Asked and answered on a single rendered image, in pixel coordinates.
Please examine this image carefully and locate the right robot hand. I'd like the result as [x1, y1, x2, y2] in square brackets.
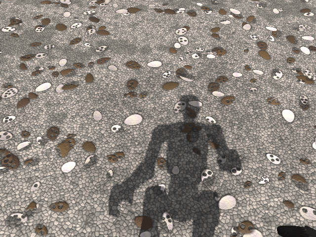
[276, 225, 316, 237]

